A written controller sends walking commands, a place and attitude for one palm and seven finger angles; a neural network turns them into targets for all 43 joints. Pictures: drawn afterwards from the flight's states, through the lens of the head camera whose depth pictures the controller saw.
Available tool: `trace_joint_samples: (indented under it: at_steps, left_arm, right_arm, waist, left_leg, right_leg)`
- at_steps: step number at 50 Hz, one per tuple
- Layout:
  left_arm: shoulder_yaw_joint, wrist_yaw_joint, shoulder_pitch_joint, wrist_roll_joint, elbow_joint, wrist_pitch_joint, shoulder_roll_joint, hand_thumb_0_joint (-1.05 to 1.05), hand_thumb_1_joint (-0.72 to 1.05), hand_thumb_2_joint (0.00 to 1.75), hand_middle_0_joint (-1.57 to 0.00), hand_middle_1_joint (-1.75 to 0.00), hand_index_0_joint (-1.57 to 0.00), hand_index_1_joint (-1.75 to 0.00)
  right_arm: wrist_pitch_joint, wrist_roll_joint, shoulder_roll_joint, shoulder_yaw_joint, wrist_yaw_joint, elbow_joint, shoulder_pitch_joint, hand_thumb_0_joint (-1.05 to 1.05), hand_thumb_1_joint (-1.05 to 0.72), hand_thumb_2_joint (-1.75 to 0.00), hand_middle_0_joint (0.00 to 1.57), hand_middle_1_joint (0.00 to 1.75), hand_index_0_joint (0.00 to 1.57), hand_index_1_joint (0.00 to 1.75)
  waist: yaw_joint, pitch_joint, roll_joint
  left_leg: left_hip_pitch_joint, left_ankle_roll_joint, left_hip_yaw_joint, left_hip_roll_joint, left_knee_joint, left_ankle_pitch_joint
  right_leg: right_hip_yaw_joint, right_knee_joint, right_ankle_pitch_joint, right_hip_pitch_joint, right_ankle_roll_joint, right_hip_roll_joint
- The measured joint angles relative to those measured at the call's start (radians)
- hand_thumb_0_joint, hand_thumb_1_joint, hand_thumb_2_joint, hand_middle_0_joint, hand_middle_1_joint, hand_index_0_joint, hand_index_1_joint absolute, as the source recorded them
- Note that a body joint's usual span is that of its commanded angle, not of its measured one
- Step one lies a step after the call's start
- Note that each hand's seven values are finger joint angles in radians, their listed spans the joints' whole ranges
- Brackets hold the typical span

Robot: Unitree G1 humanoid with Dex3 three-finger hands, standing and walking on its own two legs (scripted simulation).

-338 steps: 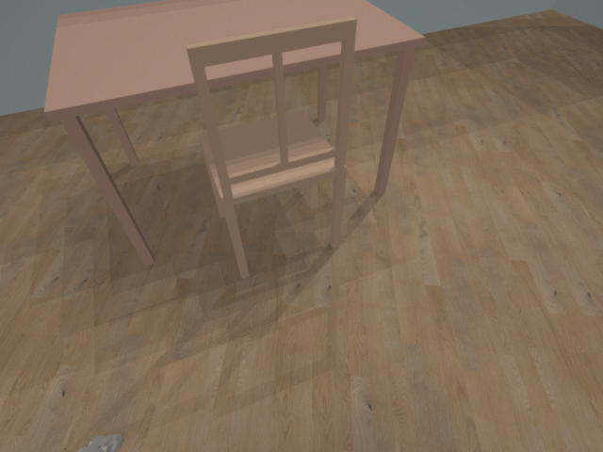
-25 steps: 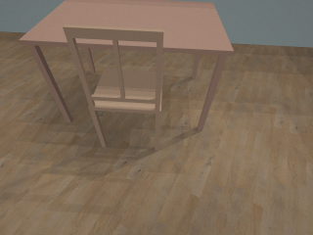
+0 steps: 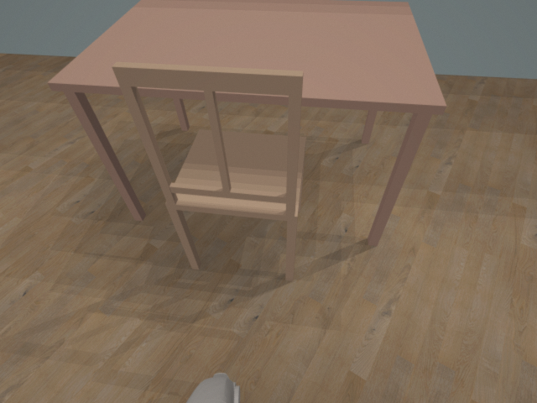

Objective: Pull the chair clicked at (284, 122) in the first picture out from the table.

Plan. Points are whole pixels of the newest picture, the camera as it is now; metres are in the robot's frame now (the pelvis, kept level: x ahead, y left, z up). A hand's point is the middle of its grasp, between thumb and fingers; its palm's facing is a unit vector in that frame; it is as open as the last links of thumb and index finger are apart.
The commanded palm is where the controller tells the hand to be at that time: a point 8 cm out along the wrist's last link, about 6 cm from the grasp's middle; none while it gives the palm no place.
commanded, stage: take the last steps up to it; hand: left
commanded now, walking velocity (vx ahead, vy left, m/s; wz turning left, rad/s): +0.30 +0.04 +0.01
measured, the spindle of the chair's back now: (219, 146) +0.72 +0.20 -0.08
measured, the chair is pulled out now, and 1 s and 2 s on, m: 0.00 0.00 0.00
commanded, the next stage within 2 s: come to a stop and stand still in 0.42 s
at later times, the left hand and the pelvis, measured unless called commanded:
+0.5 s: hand (170, 323) +0.28 +0.23 -0.16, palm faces +0.00 -0.98 -0.22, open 7.4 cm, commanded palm none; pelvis +0.18 +0.04 -0.01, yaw -2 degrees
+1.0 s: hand (158, 329) +0.27 +0.26 -0.19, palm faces +0.05 -0.98 -0.21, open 7.3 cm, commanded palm none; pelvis +0.22 +0.07 -0.01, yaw -1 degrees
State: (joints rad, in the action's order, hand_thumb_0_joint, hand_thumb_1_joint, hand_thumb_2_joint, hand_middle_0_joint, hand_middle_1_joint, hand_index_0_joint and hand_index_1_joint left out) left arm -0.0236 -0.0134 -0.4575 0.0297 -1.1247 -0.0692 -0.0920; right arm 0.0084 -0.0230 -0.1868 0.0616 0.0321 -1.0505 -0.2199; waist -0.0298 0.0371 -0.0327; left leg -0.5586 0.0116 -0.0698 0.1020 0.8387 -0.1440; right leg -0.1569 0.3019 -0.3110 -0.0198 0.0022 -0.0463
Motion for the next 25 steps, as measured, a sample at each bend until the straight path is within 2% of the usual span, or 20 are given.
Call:
trace_joint_samples:
  at_steps: [3,5,6,8,10,12,14,18,21,25]
  left_arm:
    - [-0.004,-0.003,-0.015,0.003,-0.015,0.006,-0.002,0.01,0.91,0.9,-0.2,-0.3,-0.2,-0.3]
    - [-0.01,-0.002,-0.026,0.002,-0.023,0.012,-0.008,0.01,0.91,0.9,-0.21,-0.3,-0.2,-0.3]
    - [-0.012,-0.001,-0.036,-0.001,-0.026,0.017,-0.008,0.01,0.91,0.9,-0.21,-0.3,-0.2,-0.3]
    - [-0.016,0.003,-0.009,-0.009,-0.032,0.038,-0.023,0.01,0.91,0.9,-0.21,-0.3,-0.2,-0.3]
    - [-0.021,0.004,0.027,-0.012,-0.026,0.049,-0.039,0.01,0.91,0.9,-0.2,-0.3,-0.2,-0.3]
    - [-0.03,0.008,0.069,-0.009,-0.01,0.05,-0.056,0.01,0.91,0.9,-0.2,-0.3,-0.2,-0.3]
    - [-0.037,0.01,0.113,-0.005,0.018,0.048,-0.07,0.01,0.91,0.9,-0.2,-0.3,-0.2,-0.29]
    - [-0.043,0.011,0.191,0.0,0.08,0.051,-0.084,0.01,0.92,0.9,-0.2,-0.3,-0.19,-0.29]
    - [-0.041,0.014,0.244,0.0,0.114,0.054,-0.086,0.01,0.92,0.9,-0.2,-0.3,-0.19,-0.29]
    - [-0.034,0.018,0.289,0.001,0.142,0.051,-0.08,0.0,0.92,0.9,-0.2,-0.3,-0.19,-0.29]
  right_arm:
    - [-0.009,0.001,0.007,-0.007,0.005,0.017,0.047,0.0,-0.91,-0.9,0.19,0.3,0.19,0.3]
    - [-0.027,-0.001,0.013,-0.014,0.003,0.035,0.072,0.0,-0.91,-0.9,0.19,0.3,0.19,0.3]
    - [-0.042,-0.005,0.01,-0.018,0.0,0.048,0.079,0.0,-0.91,-0.9,0.2,0.3,0.19,0.3]
    - [-0.065,-0.006,0.022,-0.019,-0.016,0.062,0.097,0.0,-0.91,-0.9,0.2,0.3,0.19,0.3]
    - [-0.071,-0.002,0.034,-0.023,-0.029,0.064,0.096,0.0,-0.9,-0.9,0.2,0.3,0.19,0.3]
    - [-0.076,-0.001,0.046,-0.027,-0.039,0.058,0.078,0.0,-0.9,-0.9,0.2,0.3,0.19,0.3]
    - [-0.089,0.01,0.046,-0.012,-0.057,0.054,0.054,-0.01,-0.93,-0.9,0.2,0.3,0.2,0.3]
    - [-0.084,0.006,0.023,-0.014,-0.057,0.032,0.002,-0.02,-0.94,-0.9,0.2,0.3,0.2,0.3]
    - [-0.074,0.002,0.018,-0.018,-0.052,0.01,-0.036,-0.02,-0.93,-0.9,0.2,0.3,0.2,0.3]
    - [-0.057,-0.002,0.021,-0.022,-0.048,-0.02,-0.081,-0.01,-0.92,-0.9,0.2,0.3,0.2,0.3]
  waist:
    - [-0.023,0.015,0.012]
    - [-0.03,0.023,0.028]
    - [-0.029,0.023,0.026]
    - [-0.021,0.041,0.049]
    - [-0.021,0.043,0.061]
    - [-0.014,0.036,0.067]
    - [-0.006,0.023,0.07]
    - [0.004,-0.007,0.066]
    - [0.018,-0.013,0.058]
    - [0.041,-0.006,0.04]
  left_leg:
    - [0.05,-0.023,-0.025,-0.017,-0.119,-0.033]
    - [0.116,-0.041,-0.04,-0.042,-0.213,-0.046]
    - [0.154,-0.055,-0.041,-0.046,-0.258,-0.038]
    - [0.152,-0.064,-0.054,-0.065,-0.195,-0.084]
    - [0.187,-0.066,-0.074,-0.074,-0.197,-0.117]
    - [0.242,-0.061,-0.086,-0.085,-0.256,-0.109]
    - [0.296,-0.068,-0.093,-0.1,-0.325,-0.095]
    - [0.383,-0.072,-0.102,-0.12,-0.434,-0.08]
    - [0.43,-0.065,-0.098,-0.127,-0.466,-0.092]
    - [0.468,-0.045,-0.09,-0.116,-0.43,-0.153]
  right_leg:
    - [-0.006,0.021,-0.047,-0.027,0.027,-0.015]
    - [-0.002,0.093,-0.108,-0.023,0.046,-0.036]
    - [0.001,0.183,-0.151,0.006,0.043,-0.045]
    - [0.059,0.498,-0.214,0.128,0.008,-0.06]
    - [0.106,0.773,-0.188,0.265,-0.017,-0.046]
    - [0.105,0.892,-0.121,0.374,-0.024,-0.046]
    - [0.098,0.887,-0.077,0.453,-0.02,-0.051]
    - [0.082,0.739,-0.006,0.532,-0.004,-0.063]
    - [0.081,0.585,0.023,0.526,0.001,-0.063]
    - [0.073,0.405,0.05,0.453,-0.005,-0.042]
